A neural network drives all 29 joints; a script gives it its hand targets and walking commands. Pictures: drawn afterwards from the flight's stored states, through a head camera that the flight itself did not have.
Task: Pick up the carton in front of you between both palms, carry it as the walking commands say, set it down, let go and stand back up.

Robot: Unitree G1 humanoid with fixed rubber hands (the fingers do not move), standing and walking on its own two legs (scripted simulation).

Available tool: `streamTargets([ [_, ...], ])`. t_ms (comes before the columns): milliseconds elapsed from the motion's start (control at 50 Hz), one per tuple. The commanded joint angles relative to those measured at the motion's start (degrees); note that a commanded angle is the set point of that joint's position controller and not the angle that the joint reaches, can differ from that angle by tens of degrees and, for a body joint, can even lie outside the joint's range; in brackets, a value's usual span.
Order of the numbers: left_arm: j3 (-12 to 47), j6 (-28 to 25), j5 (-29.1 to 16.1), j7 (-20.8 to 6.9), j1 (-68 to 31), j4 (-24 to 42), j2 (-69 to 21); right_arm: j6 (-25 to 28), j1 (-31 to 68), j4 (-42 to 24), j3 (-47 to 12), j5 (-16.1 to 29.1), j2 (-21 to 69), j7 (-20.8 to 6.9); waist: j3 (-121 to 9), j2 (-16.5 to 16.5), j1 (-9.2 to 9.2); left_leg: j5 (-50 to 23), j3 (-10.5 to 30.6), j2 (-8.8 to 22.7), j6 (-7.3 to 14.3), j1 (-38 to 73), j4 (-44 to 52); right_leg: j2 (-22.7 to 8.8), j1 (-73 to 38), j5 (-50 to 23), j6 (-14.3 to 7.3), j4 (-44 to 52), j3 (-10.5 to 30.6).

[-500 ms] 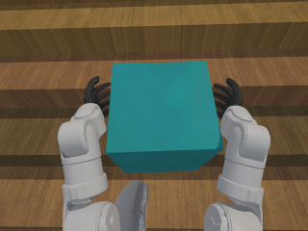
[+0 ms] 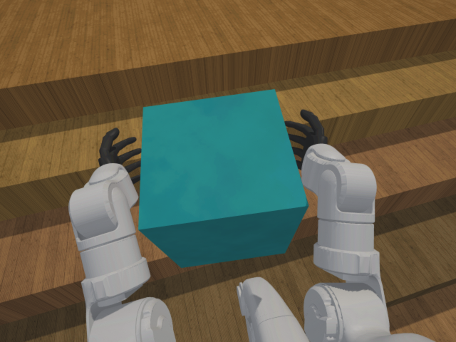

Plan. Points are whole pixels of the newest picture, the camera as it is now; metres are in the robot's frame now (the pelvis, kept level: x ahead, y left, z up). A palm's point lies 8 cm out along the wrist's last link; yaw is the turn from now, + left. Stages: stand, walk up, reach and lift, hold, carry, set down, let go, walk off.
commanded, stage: carry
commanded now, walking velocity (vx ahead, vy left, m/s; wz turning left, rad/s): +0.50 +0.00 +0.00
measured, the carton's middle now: (222, 188) +0.35 -0.04 +0.07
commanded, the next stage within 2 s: none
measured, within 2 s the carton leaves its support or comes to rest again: neither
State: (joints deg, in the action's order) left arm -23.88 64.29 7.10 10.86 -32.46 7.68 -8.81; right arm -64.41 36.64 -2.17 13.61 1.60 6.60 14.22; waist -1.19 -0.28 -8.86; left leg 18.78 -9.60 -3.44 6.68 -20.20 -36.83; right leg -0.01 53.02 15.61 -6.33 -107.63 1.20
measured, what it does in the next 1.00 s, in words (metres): climbs: right foot 0.17 m higher, then left foot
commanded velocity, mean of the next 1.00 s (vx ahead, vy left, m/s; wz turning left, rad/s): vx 0.02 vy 0.00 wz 0.00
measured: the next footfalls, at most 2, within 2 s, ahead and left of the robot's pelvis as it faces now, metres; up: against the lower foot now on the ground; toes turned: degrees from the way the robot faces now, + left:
right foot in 0.22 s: +0.39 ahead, -0.16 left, +0.17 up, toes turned -6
left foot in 0.56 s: +0.35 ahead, +0.03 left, +0.17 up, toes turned +5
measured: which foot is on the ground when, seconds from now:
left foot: down 0.00-0.24, up 0.26-0.54, down 0.56-1.00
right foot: up 0.00-0.20, down 0.22-1.00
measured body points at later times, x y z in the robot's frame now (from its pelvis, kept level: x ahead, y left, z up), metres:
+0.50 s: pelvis +0.27 -0.08 +0.17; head +0.32 -0.07 +0.62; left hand +0.63 +0.11 +0.32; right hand +0.65 -0.20 +0.31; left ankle +0.27 +0.02 -0.40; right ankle +0.35 -0.16 -0.55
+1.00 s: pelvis +0.34 -0.06 +0.19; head +0.33 -0.06 +0.64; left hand +0.68 +0.11 +0.29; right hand +0.69 -0.20 +0.29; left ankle +0.31 +0.02 -0.55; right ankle +0.35 -0.15 -0.55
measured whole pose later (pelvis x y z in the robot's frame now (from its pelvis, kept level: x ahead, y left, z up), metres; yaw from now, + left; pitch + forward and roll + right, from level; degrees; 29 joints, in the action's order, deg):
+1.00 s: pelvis +0.34 -0.06 +0.19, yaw +1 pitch +3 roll +0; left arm -21.1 62.9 6.1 8.8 -30.9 -3.2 -8.5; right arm -63.0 30.7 2.5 20.9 -7.5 11.1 9.8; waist -5.1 -0.8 1.1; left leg 17.4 -3.1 -1.7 3.1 -13.9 -28.5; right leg -1.0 16.8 14.8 -2.6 -28.9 -8.0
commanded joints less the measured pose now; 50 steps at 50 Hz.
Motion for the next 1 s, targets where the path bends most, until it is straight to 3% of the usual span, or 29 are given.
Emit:
streamTargets([
  [0,34.8,0.8,-10.8,0.5,-34.3,0.3,-34.1,-0.5,33.8,-3.3,-33.0,13.0,45.3,-4.4,-17.5,3.9,1.28,-16.6,29.1,19.8,12.1,28.5,18.6,-2.9,26.0,10.2,-0.9,-15.7,-3.3],
  [40,35.9,2.3,-12.1,1.1,-36.0,0.7,-33.2,-1.7,29.7,-1.2,-28.4,10.0,41.3,-3.4,-15.2,5.3,0.74,-10.8,28.3,21.4,10.6,36.2,19.2,-4.2,40.9,19.1,-1.8,-24.4,-0.7],
  [80,35.9,3.3,-12.7,2.0,-37.6,0.9,-32.1,-2.7,27.8,-1.1,-25.4,7.8,38.5,-2.9,-9.6,3.6,4.76,-3.2,19.5,16.0,4.6,25.9,24.8,-6.4,34.2,16.0,-0.8,-5.8,-4.7],
  [100,35.9,3.6,-13.6,2.4,-38.9,1.1,-32.0,-3.0,27.5,-1.4,-23.7,7.2,36.7,-2.7,-8.6,6.1,6.63,-9.4,12.7,13.4,5.1,17.3,31.7,-5.3,22.4,14.2,-0.2,7.4,-10.9],
  [120,37.6,3.9,-14.5,2.7,-40.8,1.5,-32.7,-3.2,27.8,-2.3,-22.9,6.3,35.1,-2.4,-9.0,8.3,6.72,-19.9,9.4,12.0,5.1,7.8,37.3,-5.3,6.4,11.1,-0.4,20.1,-12.8],
  [140,38.7,4.1,-15.7,3.1,-42.4,1.2,-34.5,-3.5,28.6,-3.2,-21.2,5.4,34.1,-2.1,-13.0,13.2,8.52,-45.1,0.3,9.4,5.0,2.5,34.3,-2.0,-9.6,6.4,-1.5,28.0,-17.7],
  [160,39.4,4.1,-16.6,3.3,-42.3,0.8,-35.6,-3.9,26.7,-3.7,-20.0,4.5,33.3,-2.0,-20.0,18.7,10.87,-75.6,-1.6,10.7,5.3,4.7,28.1,1.9,-20.3,-2.6,-2.3,31.3,-19.6],
  [180,39.8,4.0,-17.3,3.3,-41.7,1.1,-37.4,-4.0,27.7,-5.2,-19.5,3.7,32.7,-1.9,-27.3,21.9,16.11,-95.6,-3.1,11.9,4.2,12.4,16.5,4.8,-26.9,-5.6,-2.7,35.1,-19.9],
  [200,40.3,3.8,-17.7,3.1,-42.3,2.9,-38.8,-4.0,28.6,-5.7,-19.3,3.1,32.7,-2.1,-31.2,20.8,20.62,-101.7,-3.7,13.5,1.9,19.0,2.9,6.7,-31.4,-6.3,-1.1,45.0,-20.2],
  [220,41.2,3.4,-17.8,2.5,-42.7,3.9,-40.2,-3.8,29.7,-6.6,-19.3,2.8,33.1,-2.5,-34.3,14.5,22.11,-93.6,-5.6,11.0,-1.7,24.0,-12.7,8.7,-37.6,-11.4,0.6,66.8,-18.5],
  [240,43.5,3.3,-18.1,2.0,-44.1,3.5,-42.5,-3.2,29.3,-7.4,-18.1,1.5,33.8,-2.7,-35.1,3.2,18.67,-44.1,1.8,5.2,-5.3,14.0,-29.2,0.9,-48.4,-33.8,-2.7,79.2,-1.1],
  [260,45.4,2.6,-20.6,1.5,-43.7,2.3,-44.1,-2.7,26.1,-7.1,-17.9,0.0,33.8,-3.1,-43.5,-13.3,13.92,-3.3,11.7,-5.1,-8.8,-7.2,-61.9,-18.5,-64.3,-79.1,-16.3,77.7,32.2],
  [280,48.6,1.7,-24.0,0.7,-44.2,3.8,-45.8,-2.5,25.0,-5.8,-17.2,-0.4,33.9,-3.1,-50.8,-8.2,15.04,-6.7,24.1,-4.5,-6.0,-8.7,-74.7,-18.2,-64.9,-69.6,-19.1,75.5,35.1],
  [320,48.8,0.5,-26.6,-1.2,-47.9,7.4,-49.7,-1.6,32.8,-11.4,-19.6,2.2,38.5,-3.9,-39.8,-3.3,13.91,-7.5,21.0,-0.1,-3.0,-22.3,-74.9,-15.1,-59.8,-36.3,-13.8,74.9,29.6],
  [360,48.8,0.2,-26.8,-2.4,-45.4,6.7,-51.1,-0.6,34.2,-13.1,-22.0,1.5,37.9,-3.8,-31.1,-2.4,11.97,-8.1,20.0,2.9,-1.4,-27.0,-72.9,-13.7,-53.8,-19.4,-10.2,76.8,23.7],
  [420,47.9,0.6,-24.2,-2.3,-40.2,6.0,-46.8,-0.3,32.5,-14.1,-25.9,3.0,36.6,-3.8,-28.4,1.1,12.8,-2.5,16.7,5.1,-0.8,-31.2,-64.3,-15.2,-56.6,-28.1,-9.7,79.6,16.7],
  [460,46.3,1.7,-21.9,-1.4,-37.9,5.8,-43.6,-1.2,29.9,-12.8,-27.5,3.9,35.8,-3.7,-24.6,3.9,11.13,-0.9,10.3,5.6,-1.9,-25.0,-42.5,-12.7,-49.9,-34.9,-7.4,79.9,6.0],
  [520,40.2,4.2,-16.9,-0.6,-32.7,2.7,-37.5,-3.9,29.1,-10.3,-28.8,5.3,35.1,-3.3,-27.4,-9.8,9.48,-9.7,4.4,2.8,-1.3,-6.6,-19.9,-10.2,-42.5,-55.8,-6.0,81.1,-5.8],
  [540,38.3,5.2,-15.1,-0.4,-31.3,1.2,-36.0,-4.8,29.6,-9.2,-28.7,5.8,35.3,-3.3,-28.1,-11.7,9.18,-10.3,4.2,2.6,-1.3,-5.5,-13.3,-10.8,-45.3,-57.6,-6.0,81.5,-5.7],
  [580,35.9,6.8,-12.5,-0.4,-31.7,-0.5,-34.9,-5.6,33.2,-7.5,-28.0,5.3,36.6,-3.2,-28.4,-8.7,8.86,-12.6,3.5,0.4,-1.8,-8.6,-0.3,-8.4,-59.7,-65.7,-3.3,77.9,-8.3],
  [620,33.7,7.1,-10.7,-0.1,-30.9,-3.5,-33.8,-6.2,33.0,-5.2,-27.0,5.6,38.0,-3.4,-29.9,-11.9,8.6,-17.8,2.6,1.8,-3.0,-4.2,20.8,-10.0,-69.6,-68.8,-2.5,74.2,-6.7],
  [640,32.4,7.1,-9.0,0.2,-30.2,-5.5,-33.4,-6.3,33.0,-3.8,-26.4,5.7,38.5,-3.5,-29.4,-11.3,8.59,-21.2,5.8,4.5,-3.0,0.9,25.7,-10.4,-67.9,-61.0,-1.7,72.8,-4.3],
  [680,29.7,6.9,-6.4,0.4,-28.1,-9.7,-34.2,-6.4,33.9,0.4,-25.4,4.9,39.8,-3.6,-29.4,1.5,9.86,-62.5,14.3,13.0,-0.3,21.2,11.1,-8.4,-45.8,-22.4,1.5,73.1,-4.4],
  [700,28.7,6.6,-5.7,0.5,-28.8,-10.4,-34.9,-6.2,34.0,2.3,-25.7,5.2,41.2,-3.9,-28.8,4.1,9.91,-67.4,15.7,15.8,1.2,23.2,9.9,-7.3,-41.0,-8.7,2.2,76.7,-4.0],
  [720,28.3,6.3,-5.3,0.4,-30.8,-11.1,-35.7,-6.0,34.2,3.5,-25.3,5.4,42.3,-4.3,-26.3,2.9,9.59,-62.2,16.6,16.0,0.5,19.9,11.4,-6.9,-40.9,-5.6,2.5,79.2,-3.4],
  [760,29.2,5.8,-6.3,-0.3,-35.7,-11.7,-39.1,-4.9,35.1,6.9,-23.2,3.3,43.8,-4.4,-23.8,6.2,9.26,-64.4,16.2,16.1,-0.3,14.9,8.4,-7.0,-45.2,-13.0,1.8,80.0,-2.9],
  [800,31.7,4.1,-8.3,-1.2,-37.8,-12.6,-43.5,-3.6,33.4,8.3,-22.6,1.7,46.6,-4.7,-23.9,2.2,8.82,-40.9,13.7,12.9,-0.8,11.5,9.9,-8.4,-46.4,-20.6,0.6,79.3,-1.9],
  [820,33.0,3.2,-9.4,-1.6,-38.7,-12.6,-45.4,-2.9,33.4,8.6,-22.8,1.3,47.9,-4.8,-24.0,1.3,8.43,-36.9,13.5,12.8,-0.5,11.7,10.1,-8.8,-46.4,-23.0,0.0,79.0,-1.7],
  [980,41.2,-3.6,-13.5,-2.1,-37.5,-6.7,-50.5,4.0,29.2,2.0,-27.0,-0.2,49.3,-4.3,-25.6,1.4,8.12,-29.0,13.5,12.1,2.0,14.5,9.8,-8.5,-44.5,-14.7,-0.3,80.6,-1.0],
])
